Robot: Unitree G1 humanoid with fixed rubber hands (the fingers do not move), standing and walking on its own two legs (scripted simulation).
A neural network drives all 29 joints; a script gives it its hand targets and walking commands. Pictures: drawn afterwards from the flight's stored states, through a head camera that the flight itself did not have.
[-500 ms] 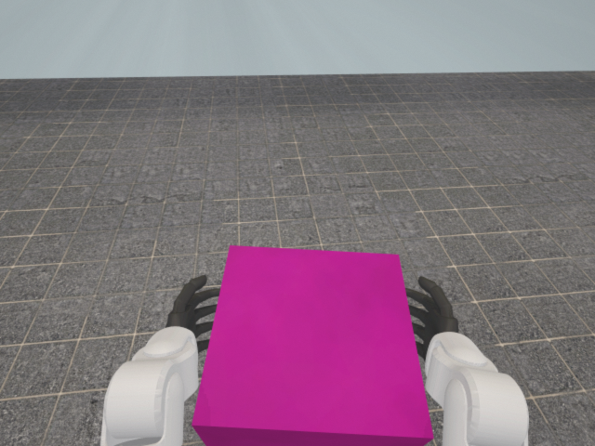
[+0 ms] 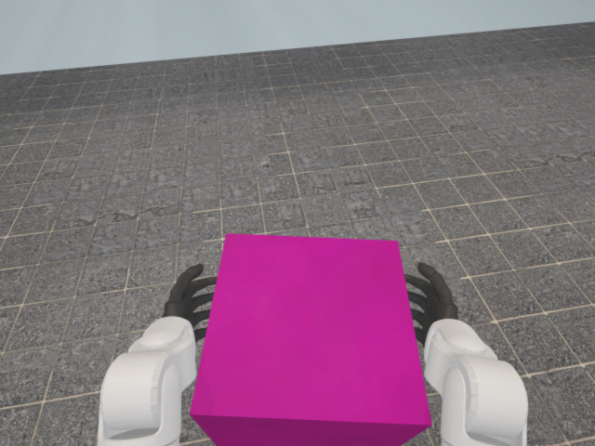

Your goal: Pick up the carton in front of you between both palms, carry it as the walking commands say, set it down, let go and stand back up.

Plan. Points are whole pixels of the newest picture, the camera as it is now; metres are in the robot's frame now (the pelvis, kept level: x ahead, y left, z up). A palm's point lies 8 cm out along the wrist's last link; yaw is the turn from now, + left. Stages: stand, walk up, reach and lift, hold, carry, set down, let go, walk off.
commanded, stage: carry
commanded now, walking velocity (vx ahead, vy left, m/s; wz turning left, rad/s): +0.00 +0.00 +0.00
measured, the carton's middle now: (305, 355) +0.25 +0.00 +0.01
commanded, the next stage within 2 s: hold in 1.68 s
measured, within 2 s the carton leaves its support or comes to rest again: neither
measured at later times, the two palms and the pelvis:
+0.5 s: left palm (198, 259) +0.35 +0.16 +0.08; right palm (417, 258) +0.35 -0.14 +0.09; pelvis +0.11 +0.01 +0.00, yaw -1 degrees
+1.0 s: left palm (197, 278) +0.35 +0.17 +0.04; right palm (402, 282) +0.35 -0.13 +0.04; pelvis +0.08 +0.02 +0.00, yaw -1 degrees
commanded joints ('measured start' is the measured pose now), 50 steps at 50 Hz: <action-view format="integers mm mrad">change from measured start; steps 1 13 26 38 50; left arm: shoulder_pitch -446 -423 -473 -429 -570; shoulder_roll -905 -822 -839 -742 -677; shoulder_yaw -696 -636 -696 -554 -343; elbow -128 -33 9 235 525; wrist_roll -384 -306 -282 -149 -18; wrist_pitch -34 0 -108 -307 -567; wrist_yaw -208 -188 -234 -255 -274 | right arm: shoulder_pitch -363 -352 -343 -349 -456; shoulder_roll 875 829 847 752 704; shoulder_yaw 710 664 664 564 333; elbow -119 -1 99 281 636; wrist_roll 331 325 271 160 -4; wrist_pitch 1 37 -84 -285 -532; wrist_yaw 181 171 235 249 261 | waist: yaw -7 -20 -18 -9 -16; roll -111 -42 71 28 -60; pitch -338 -261 -272 -264 -237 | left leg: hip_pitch -97 -16 78 43 8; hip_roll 11 95 118 97 97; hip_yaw -34 -52 -51 -54 -71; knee -87 -252 -200 -236 -284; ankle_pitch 23 612 942 682 443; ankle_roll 13 7 24 32 45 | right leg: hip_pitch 395 246 194 209 167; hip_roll -304 -175 -140 -179 -153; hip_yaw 341 155 157 188 188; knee -145 48 120 80 17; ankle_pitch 331 306 276 242 102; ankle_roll -14 74 72 57 60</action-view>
